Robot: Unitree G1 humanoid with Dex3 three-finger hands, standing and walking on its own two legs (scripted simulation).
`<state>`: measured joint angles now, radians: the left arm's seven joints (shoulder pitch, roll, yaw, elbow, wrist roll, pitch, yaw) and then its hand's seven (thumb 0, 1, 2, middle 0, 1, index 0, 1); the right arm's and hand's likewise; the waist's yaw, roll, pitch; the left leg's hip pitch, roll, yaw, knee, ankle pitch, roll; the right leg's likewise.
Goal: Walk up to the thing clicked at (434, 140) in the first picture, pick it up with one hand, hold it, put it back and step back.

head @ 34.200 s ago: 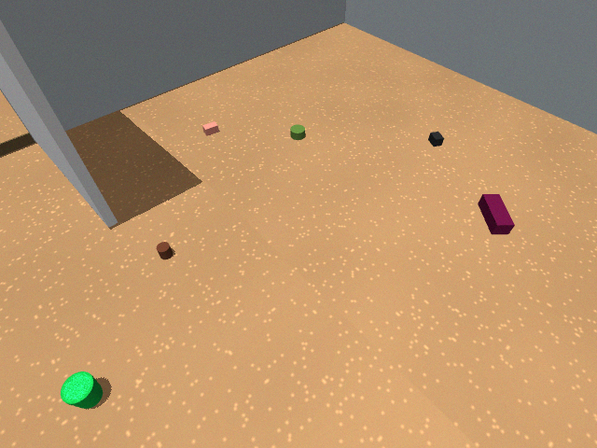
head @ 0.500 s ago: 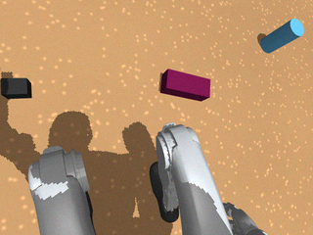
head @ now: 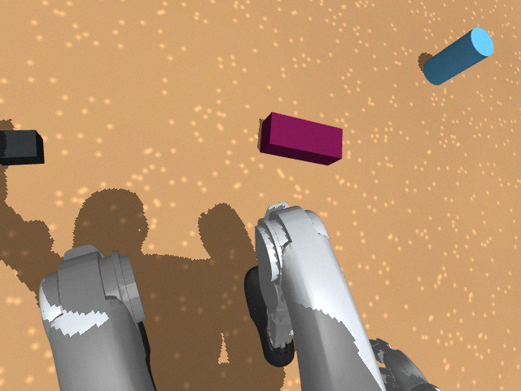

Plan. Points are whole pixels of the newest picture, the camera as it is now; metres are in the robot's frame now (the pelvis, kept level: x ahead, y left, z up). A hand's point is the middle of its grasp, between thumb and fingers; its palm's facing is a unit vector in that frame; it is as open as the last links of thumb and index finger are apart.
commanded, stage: approach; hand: left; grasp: from above
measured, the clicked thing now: (19, 148) +0.51 +0.30 -0.30
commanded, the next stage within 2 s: close in in 0.74 s
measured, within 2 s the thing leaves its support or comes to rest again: neither
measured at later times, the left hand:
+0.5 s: hand (11, 111) +0.51 +0.27 -0.15, palm faces -0.42 -0.02 -0.91, open 11.9 cm
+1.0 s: hand out of the picture +0.50 +0.31 -0.16, palm faces -0.46 -0.04 -0.89, open 11.8 cm
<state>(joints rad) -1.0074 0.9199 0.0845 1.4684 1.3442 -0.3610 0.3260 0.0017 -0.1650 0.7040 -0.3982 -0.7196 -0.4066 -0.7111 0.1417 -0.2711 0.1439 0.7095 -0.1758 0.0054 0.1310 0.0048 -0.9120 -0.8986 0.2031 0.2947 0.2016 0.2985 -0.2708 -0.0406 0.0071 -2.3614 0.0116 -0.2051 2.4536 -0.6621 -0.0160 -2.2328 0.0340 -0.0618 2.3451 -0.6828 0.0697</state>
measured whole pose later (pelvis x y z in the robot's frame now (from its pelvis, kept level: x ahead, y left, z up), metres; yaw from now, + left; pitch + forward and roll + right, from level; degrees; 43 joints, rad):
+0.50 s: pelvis +0.00 +0.00 +0.01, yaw +0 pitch +34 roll -11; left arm -1.15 0.83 0.02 1.54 1.35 -0.23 0.37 0.00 -0.17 0.71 -0.39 -0.76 -0.40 -0.75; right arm 0.16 -0.28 0.16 0.67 -0.15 0.00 0.12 0.00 -0.91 -0.89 0.20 0.29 0.20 0.30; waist -0.35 -0.01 0.00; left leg -2.36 0.02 -0.20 2.42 -0.66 -0.02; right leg -2.25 0.04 -0.06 2.32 -0.67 0.07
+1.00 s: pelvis +0.01 +0.00 +0.00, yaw +0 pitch +33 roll -11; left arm -1.12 0.90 0.00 1.47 1.30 -0.31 0.29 0.00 -0.16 0.71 -0.40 -0.74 -0.42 -0.73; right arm 0.15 -0.29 0.17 0.67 -0.17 0.01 0.12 0.00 -0.91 -0.89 0.20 0.29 0.20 0.30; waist -0.31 -0.04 0.02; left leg -2.36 0.01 -0.22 2.46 -0.69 -0.03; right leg -2.24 0.03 -0.07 2.35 -0.70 0.07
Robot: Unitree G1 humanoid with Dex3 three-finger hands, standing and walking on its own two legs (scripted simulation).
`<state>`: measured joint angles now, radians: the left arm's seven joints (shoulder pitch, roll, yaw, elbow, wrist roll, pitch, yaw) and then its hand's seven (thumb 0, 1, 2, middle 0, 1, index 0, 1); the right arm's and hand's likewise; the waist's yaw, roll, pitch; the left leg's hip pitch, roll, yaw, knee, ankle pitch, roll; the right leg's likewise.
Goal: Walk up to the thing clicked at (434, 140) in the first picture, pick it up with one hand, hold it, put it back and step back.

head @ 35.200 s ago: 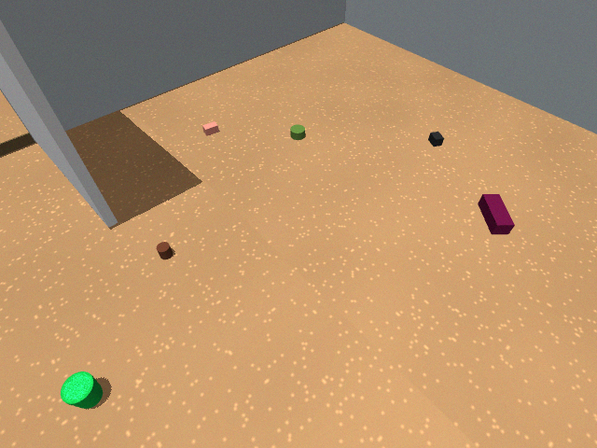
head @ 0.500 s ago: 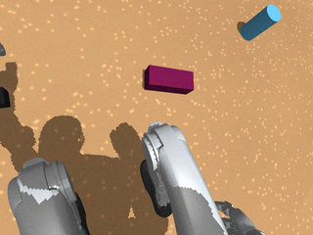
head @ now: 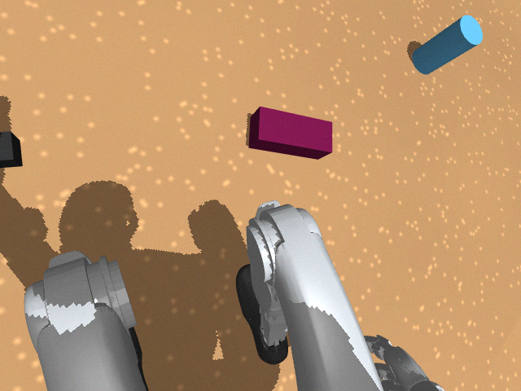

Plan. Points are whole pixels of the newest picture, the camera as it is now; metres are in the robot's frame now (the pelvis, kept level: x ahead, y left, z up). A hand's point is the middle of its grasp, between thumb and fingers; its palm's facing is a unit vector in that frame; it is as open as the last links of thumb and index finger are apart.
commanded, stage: rest palm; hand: left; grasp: from above
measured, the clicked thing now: out of the picture +0.50 +0.31 -0.30
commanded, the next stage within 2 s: close in 1.70 s
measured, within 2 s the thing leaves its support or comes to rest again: neither
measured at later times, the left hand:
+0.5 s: hand out of the picture +0.47 +0.29 -0.22, palm faces -0.48 -0.04 -0.88, open 12.1 cm
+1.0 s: hand out of the picture +0.48 +0.30 -0.25, palm faces -0.51 -0.09 -0.86, open 12.0 cm
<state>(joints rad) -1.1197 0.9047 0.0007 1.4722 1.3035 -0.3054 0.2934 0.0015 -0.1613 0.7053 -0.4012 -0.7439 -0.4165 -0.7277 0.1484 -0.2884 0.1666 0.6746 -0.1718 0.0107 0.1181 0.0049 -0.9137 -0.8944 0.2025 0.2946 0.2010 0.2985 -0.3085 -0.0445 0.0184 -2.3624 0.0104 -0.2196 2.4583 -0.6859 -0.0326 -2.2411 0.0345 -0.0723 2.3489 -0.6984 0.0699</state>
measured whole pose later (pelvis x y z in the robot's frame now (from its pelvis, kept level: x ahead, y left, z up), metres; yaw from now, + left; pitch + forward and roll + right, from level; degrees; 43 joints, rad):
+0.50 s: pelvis -0.01 +0.00 -0.01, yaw -2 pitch +31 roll -12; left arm -1.12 0.97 0.03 1.67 1.38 -0.33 0.50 0.00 -0.17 0.71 -0.37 -0.72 -0.38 -0.71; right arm 0.15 -0.29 0.26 0.67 -0.22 -0.06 0.13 0.00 -0.90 -0.89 0.20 0.29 0.20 0.30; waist -0.38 -0.10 0.09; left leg -2.38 0.02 -0.24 2.49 -0.67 -0.02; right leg -2.26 0.05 -0.08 2.37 -0.67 0.07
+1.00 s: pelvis +0.00 +0.00 -0.01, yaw -3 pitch +30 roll -13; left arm -1.08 1.01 0.08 1.64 1.32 -0.27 0.46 0.00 -0.16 0.70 -0.39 -0.67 -0.39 -0.67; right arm 0.09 -0.31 0.28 0.62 -0.24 -0.11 0.16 0.00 -0.91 -0.90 0.20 0.29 0.20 0.30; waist -0.38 -0.11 0.14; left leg -2.36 0.02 -0.27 2.53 -0.72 -0.03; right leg -2.23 0.06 -0.11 2.38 -0.70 0.08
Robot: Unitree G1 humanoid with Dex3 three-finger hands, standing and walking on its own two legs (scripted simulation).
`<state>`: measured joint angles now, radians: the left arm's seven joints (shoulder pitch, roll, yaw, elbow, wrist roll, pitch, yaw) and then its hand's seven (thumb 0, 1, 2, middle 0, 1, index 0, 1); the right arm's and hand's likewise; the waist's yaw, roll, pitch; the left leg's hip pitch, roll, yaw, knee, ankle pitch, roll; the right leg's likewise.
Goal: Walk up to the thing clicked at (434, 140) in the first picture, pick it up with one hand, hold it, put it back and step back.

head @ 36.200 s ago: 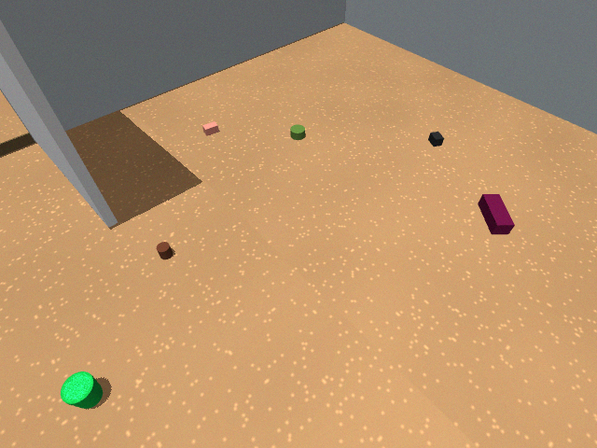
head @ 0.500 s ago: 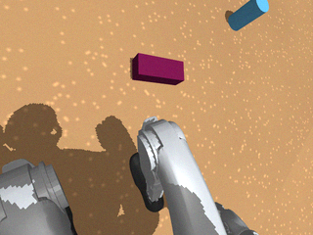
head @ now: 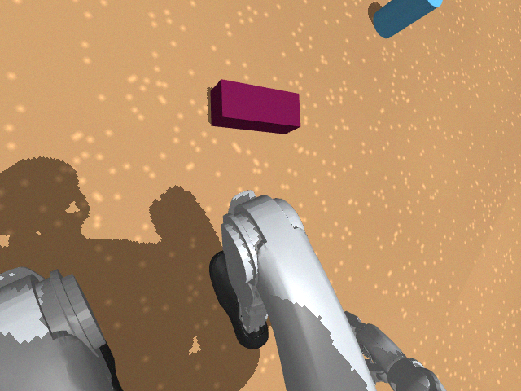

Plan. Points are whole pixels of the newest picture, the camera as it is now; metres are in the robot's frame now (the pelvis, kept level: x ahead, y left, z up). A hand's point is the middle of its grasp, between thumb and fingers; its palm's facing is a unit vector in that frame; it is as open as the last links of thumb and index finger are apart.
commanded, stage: rest palm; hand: left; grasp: from above
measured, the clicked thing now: out of the picture +0.48 +0.33 -0.29
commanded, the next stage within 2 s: close in 0.70 s
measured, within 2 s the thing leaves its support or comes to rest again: neither
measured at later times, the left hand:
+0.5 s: hand out of the picture +0.46 +0.31 -0.25, palm faces -0.44 -0.07 -0.89, open 11.7 cm
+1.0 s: hand out of the picture +0.46 +0.32 -0.25, palm faces -0.48 -0.11 -0.87, open 10.7 cm
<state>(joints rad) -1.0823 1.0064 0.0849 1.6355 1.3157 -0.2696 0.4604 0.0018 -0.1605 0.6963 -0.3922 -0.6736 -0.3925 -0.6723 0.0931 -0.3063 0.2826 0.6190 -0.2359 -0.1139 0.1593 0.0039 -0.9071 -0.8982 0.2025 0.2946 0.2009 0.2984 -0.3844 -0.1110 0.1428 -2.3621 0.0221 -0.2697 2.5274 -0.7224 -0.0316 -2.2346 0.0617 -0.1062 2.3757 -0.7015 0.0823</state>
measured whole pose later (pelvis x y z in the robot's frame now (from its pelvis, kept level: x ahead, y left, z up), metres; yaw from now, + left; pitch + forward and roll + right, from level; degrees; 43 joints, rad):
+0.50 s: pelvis -0.01 +0.00 -0.01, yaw -1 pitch +29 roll -15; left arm -1.11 1.01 0.03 1.72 1.37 -0.26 0.60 0.00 -0.11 0.67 -0.41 -0.66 -0.42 -0.66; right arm 0.08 -0.32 0.32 0.64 -0.27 -0.16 0.18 0.00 -0.91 -0.90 0.20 0.29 0.20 0.30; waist -0.40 -0.14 0.15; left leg -2.37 0.03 -0.28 2.55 -0.71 -0.02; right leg -2.24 0.08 -0.12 2.38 -0.68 0.08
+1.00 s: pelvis +0.00 +0.00 +0.00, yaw -2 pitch +28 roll -15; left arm -1.07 1.04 0.05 1.63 1.33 -0.32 0.50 0.00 0.03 0.56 -0.50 -0.62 -0.52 -0.60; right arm 0.09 -0.32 0.33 0.62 -0.26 -0.14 0.19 0.00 -0.90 -0.90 0.20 0.29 0.20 0.30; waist -0.38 -0.15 0.17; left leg -2.35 0.02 -0.30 2.56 -0.73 -0.02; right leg -2.21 0.07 -0.13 2.37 -0.69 0.09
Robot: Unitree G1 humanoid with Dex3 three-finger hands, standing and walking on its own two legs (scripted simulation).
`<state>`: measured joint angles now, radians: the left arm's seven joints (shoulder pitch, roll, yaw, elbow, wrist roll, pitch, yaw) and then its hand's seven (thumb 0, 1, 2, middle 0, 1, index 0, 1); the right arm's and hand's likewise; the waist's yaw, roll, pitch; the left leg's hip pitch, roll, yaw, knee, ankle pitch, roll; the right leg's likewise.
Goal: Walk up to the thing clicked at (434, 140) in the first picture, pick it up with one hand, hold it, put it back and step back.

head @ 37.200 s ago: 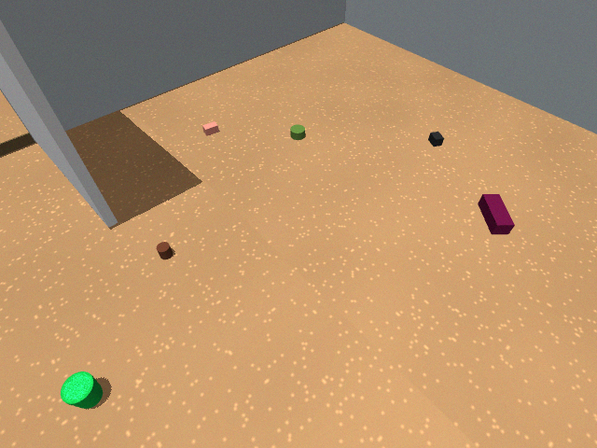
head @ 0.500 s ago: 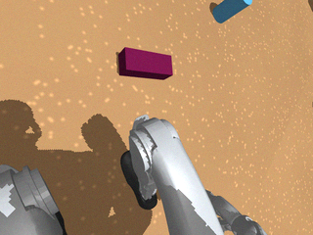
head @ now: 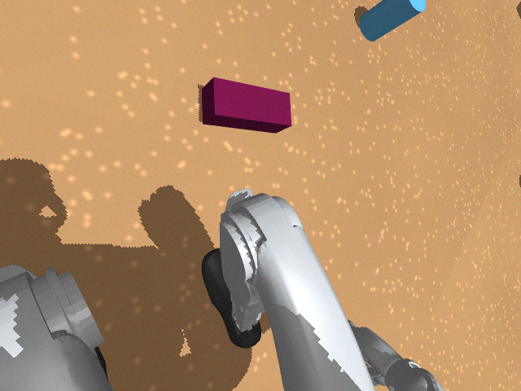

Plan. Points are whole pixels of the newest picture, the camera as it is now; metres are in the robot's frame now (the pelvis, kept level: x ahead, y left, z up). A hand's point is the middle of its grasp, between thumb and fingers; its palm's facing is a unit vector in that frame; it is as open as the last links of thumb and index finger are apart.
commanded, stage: close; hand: left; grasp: from above
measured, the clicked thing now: out of the picture +0.48 +0.34 -0.28
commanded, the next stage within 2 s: settle in 1.40 s
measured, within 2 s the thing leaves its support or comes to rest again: leaves its support in 1.70 s
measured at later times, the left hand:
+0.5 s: hand out of the picture +0.45 +0.33 -0.25, palm faces -0.49 -0.13 -0.86, open 8.6 cm
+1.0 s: hand out of the picture +0.46 +0.33 -0.25, palm faces -0.46 -0.10 -0.88, open 7.6 cm
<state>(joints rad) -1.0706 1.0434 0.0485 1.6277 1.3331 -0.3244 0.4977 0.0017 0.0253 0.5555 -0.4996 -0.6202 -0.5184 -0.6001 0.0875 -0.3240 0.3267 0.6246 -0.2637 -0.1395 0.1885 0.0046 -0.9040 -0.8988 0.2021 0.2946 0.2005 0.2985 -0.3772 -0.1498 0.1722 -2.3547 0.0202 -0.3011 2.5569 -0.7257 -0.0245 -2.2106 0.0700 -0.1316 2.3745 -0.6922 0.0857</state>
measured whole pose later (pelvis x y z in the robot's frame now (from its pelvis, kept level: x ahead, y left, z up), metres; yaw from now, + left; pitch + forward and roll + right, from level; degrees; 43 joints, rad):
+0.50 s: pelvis +0.00 +0.00 +0.00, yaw +0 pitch +28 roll -15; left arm -1.09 1.06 0.08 1.67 1.32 -0.26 0.49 0.00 0.31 0.32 -0.68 -0.48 -0.72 -0.44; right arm 0.11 -0.33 0.33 0.61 -0.25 -0.15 0.18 0.00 -0.90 -0.90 0.20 0.29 0.20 0.30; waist -0.40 -0.14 0.17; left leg -2.37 0.03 -0.29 2.55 -0.71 -0.02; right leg -2.23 0.07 -0.12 2.37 -0.67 0.08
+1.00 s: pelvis +0.00 +0.00 +0.00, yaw +0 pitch +28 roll -15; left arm -1.10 1.05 0.04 1.69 1.36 -0.28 0.54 0.01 0.43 0.13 -0.85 -0.26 -0.89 -0.22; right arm 0.08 -0.33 0.33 0.61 -0.26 -0.14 0.18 0.00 -0.90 -0.90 0.20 0.29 0.20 0.30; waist -0.40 -0.15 0.15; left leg -2.37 0.02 -0.29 2.56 -0.71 -0.01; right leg -2.23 0.07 -0.13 2.37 -0.68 0.08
